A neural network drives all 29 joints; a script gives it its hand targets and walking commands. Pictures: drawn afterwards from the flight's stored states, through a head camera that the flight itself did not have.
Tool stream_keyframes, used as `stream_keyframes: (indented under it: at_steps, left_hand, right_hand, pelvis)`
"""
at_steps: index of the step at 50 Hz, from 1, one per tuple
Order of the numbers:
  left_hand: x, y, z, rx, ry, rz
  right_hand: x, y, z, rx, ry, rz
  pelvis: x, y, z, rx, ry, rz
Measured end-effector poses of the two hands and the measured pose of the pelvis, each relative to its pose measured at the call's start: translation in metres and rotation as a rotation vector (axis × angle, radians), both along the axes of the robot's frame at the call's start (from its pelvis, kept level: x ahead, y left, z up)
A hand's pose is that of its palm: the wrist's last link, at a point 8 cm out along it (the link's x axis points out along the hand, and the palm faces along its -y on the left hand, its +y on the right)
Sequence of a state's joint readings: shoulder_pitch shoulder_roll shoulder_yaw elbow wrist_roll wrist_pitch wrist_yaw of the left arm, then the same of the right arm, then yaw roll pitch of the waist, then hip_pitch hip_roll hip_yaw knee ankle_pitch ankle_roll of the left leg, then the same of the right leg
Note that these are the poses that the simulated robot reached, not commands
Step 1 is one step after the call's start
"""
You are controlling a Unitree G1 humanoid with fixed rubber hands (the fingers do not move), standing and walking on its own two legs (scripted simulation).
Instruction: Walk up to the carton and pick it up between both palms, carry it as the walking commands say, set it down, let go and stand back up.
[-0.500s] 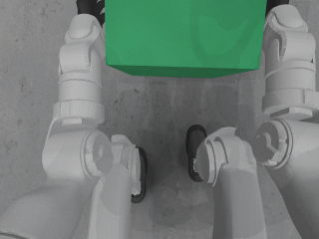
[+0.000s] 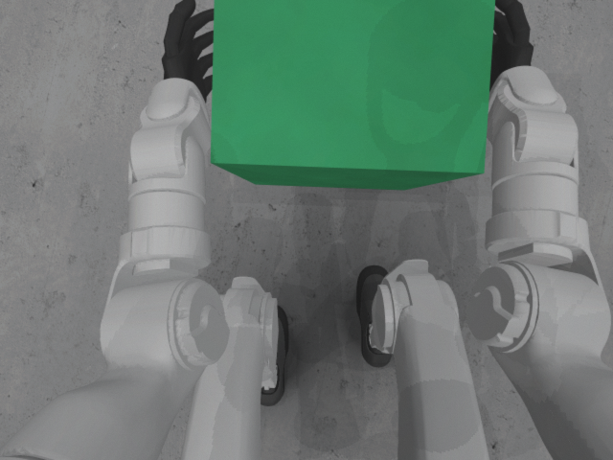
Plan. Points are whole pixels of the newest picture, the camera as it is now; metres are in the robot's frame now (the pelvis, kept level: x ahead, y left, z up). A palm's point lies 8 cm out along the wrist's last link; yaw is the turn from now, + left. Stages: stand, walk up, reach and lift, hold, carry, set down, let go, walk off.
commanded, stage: reach and lift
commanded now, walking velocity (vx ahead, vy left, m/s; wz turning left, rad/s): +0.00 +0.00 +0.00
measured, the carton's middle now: (340, 78) +0.55 -0.07 -0.15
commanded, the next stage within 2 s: none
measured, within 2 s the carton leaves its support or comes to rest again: neither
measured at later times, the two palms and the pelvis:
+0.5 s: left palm (147, 69) +0.51 +0.10 +0.00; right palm (548, 58) +0.49 -0.23 -0.01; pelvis +0.01 +0.00 +0.06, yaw -1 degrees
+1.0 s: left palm (82, 49) +0.49 +0.11 +0.08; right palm out of the picture +0.47 -0.22 +0.07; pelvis +0.03 +0.00 +0.13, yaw -2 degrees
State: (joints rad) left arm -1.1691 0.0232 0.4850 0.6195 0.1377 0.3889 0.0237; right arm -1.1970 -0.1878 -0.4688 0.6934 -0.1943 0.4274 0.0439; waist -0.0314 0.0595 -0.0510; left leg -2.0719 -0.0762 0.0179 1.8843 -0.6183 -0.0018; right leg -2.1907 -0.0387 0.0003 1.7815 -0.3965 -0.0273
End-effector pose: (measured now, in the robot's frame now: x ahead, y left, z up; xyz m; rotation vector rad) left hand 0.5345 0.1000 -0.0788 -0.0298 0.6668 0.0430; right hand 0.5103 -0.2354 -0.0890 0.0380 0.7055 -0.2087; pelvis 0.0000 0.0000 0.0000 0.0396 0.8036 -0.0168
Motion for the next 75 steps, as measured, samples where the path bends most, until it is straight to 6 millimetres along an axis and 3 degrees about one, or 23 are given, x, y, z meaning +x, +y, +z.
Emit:
stream_keyframes:
  at_steps: [37, 75]
  left_hand:
    - [-0.030, 0.009, 0.121, -0.005, 0.004, 0.000]
    - [-0.065, 0.017, 0.229, -0.001, 0.010, -0.002]
  right_hand:
    - [-0.030, 0.009, 0.119, 0.015, 0.003, -0.002]
    - [-0.062, 0.016, 0.227, 0.021, 0.009, 0.004]
  pelvis:
    - [0.017, -0.003, 0.092, -0.001, -0.048, -0.019]
    - [0.047, -0.006, 0.191, -0.014, -0.194, -0.036]
